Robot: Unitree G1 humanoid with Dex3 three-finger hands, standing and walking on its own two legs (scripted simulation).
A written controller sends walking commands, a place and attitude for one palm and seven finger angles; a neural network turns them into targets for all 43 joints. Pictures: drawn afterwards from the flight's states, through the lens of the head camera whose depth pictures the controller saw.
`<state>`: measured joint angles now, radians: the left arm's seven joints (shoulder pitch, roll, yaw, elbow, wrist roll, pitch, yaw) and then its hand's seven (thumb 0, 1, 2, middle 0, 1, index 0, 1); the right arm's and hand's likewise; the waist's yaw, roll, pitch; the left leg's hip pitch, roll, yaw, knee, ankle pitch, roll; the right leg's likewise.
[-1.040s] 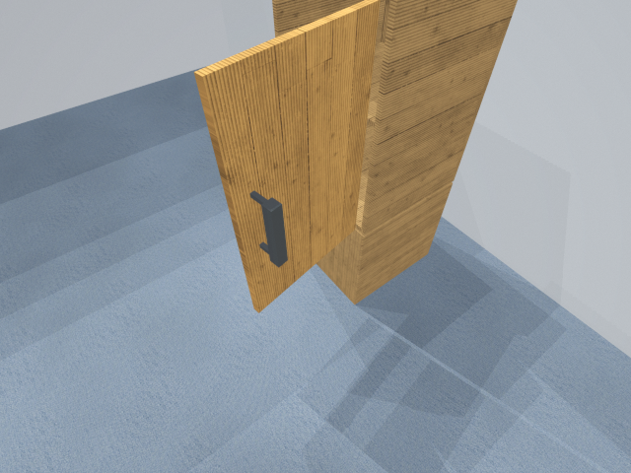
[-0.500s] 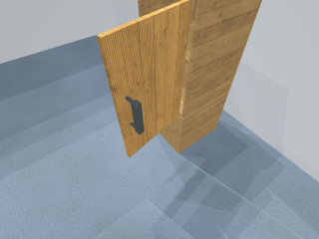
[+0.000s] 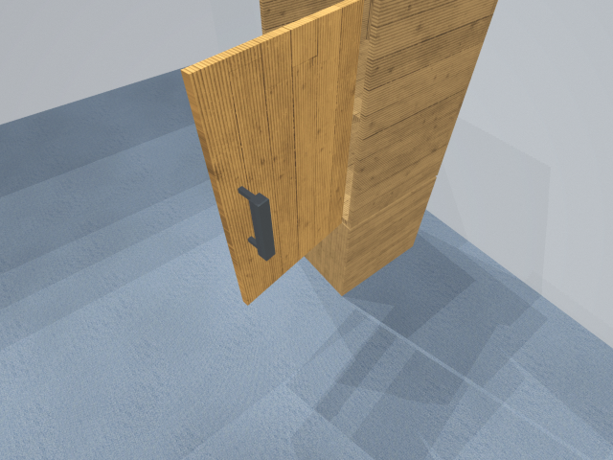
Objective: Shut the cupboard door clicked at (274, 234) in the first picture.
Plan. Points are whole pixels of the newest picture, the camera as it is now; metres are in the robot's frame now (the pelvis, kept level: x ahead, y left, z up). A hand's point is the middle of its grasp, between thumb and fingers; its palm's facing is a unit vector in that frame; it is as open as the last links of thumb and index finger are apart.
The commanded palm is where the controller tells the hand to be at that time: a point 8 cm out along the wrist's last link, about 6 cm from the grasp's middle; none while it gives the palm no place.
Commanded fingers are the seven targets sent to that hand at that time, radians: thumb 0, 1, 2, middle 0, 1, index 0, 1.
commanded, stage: walk to a spot facing it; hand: left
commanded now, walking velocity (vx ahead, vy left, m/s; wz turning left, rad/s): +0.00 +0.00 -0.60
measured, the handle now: (255, 223) +0.52 +0.14 -0.05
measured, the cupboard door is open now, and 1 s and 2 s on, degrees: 100 100 100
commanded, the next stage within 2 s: none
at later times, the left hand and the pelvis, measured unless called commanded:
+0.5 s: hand out of the picture +0.08 +0.18 -0.16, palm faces -0.16 -0.93 -0.33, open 7.4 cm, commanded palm none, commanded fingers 0.00 0.90 0.90 -0.20 -0.30 -0.20 -0.30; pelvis -0.04 -0.02 -0.01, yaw -14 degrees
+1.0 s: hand out of the picture +0.15 +0.10 -0.16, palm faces -0.47 -0.86 -0.21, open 7.4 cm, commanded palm none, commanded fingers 0.00 0.90 0.90 -0.20 -0.30 -0.20 -0.30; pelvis -0.03 -0.03 +0.00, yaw -32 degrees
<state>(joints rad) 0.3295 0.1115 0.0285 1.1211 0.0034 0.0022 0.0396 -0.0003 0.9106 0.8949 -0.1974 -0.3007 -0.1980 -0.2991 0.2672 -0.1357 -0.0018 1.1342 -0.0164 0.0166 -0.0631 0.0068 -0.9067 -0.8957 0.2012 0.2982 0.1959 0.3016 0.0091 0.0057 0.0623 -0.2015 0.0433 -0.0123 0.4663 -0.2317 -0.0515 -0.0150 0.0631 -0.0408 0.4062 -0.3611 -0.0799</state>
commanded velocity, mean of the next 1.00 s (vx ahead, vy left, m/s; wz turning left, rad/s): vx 0.00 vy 0.00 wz -0.60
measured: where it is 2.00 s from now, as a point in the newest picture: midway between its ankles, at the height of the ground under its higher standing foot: outside the picture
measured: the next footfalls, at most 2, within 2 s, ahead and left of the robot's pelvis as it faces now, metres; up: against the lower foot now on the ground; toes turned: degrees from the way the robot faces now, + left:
left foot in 0.80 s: +0.06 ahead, +0.09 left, +0.00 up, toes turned -25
right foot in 1.08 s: -0.07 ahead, -0.17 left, +0.00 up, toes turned -38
